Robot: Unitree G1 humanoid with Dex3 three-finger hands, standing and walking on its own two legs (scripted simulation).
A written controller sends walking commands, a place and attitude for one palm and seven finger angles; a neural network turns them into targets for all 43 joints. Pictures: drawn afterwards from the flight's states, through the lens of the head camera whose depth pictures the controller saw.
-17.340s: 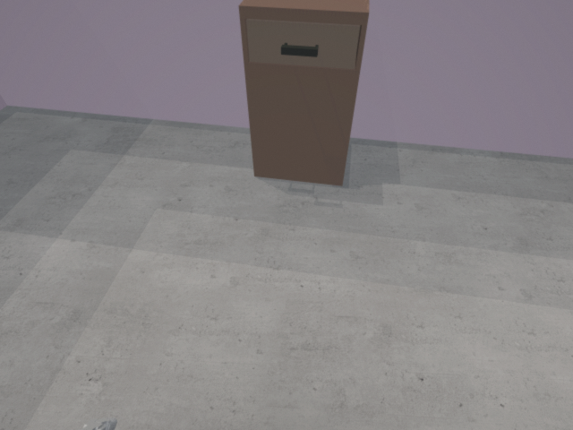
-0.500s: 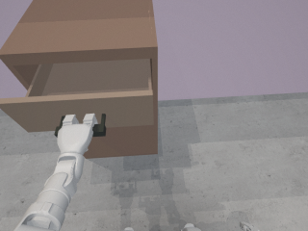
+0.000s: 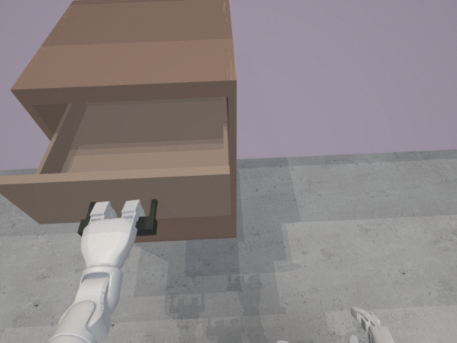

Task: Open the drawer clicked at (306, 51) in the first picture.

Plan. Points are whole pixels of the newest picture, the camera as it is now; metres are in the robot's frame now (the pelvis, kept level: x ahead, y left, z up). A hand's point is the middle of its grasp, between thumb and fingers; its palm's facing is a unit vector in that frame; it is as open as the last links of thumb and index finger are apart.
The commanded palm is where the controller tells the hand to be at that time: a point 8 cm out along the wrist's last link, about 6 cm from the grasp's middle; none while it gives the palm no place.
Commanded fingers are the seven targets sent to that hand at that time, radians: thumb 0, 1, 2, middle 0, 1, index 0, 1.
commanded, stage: pull the drawer open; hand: left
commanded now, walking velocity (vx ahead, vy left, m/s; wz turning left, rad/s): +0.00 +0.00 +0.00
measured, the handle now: (121, 216) +0.35 +0.24 -0.02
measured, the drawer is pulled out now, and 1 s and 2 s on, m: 0.22 0.30 0.30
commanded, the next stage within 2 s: open the thumb to release the handle in 0.84 s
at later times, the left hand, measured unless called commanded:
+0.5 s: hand (116, 279) +0.23 +0.22 -0.04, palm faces -0.01 -0.06 -1.00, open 6.0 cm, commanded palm +0.20 +0.23 +0.02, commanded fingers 0.00 0.90 0.90 -0.40 -1.35 -0.40 -1.35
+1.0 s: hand (113, 294) +0.21 +0.22 -0.04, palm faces +0.00 -0.07 -1.00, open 6.1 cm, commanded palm +0.19 +0.22 +0.02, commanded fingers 0.00 0.62 0.78 -0.38 -1.32 -0.38 -1.32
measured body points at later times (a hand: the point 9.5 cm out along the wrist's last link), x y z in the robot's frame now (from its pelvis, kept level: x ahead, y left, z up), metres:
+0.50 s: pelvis +0.00 -0.01 +0.00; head +0.04 -0.03 +0.44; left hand +0.23 +0.22 +0.02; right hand +0.18 -0.25 -0.11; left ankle -0.03 +0.11 -0.70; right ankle +0.01 -0.12 -0.70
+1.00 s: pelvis +0.00 -0.01 -0.01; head +0.04 -0.03 +0.44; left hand +0.20 +0.22 +0.02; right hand +0.20 -0.25 -0.11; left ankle -0.03 +0.11 -0.70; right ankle +0.01 -0.12 -0.70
